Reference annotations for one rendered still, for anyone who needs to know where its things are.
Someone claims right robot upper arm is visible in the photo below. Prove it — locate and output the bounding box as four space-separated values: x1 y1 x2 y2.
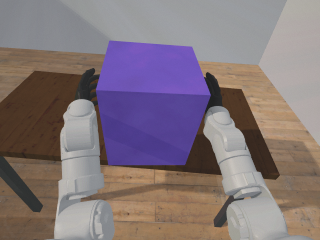
226 196 314 240

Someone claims robot right hand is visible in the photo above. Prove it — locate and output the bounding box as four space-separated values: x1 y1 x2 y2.
204 72 223 114

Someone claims robot left hand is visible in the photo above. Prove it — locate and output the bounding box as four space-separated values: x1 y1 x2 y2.
74 68 100 106

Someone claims left robot forearm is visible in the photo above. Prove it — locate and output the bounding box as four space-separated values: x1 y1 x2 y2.
54 99 105 239

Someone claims right robot forearm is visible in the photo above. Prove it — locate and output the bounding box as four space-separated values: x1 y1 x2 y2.
203 106 288 232

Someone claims table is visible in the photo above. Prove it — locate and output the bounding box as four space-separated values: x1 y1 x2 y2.
0 71 280 228

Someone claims left robot upper arm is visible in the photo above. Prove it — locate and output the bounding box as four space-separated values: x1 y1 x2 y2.
45 199 115 240

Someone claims carton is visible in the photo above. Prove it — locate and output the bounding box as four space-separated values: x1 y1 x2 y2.
96 40 211 166

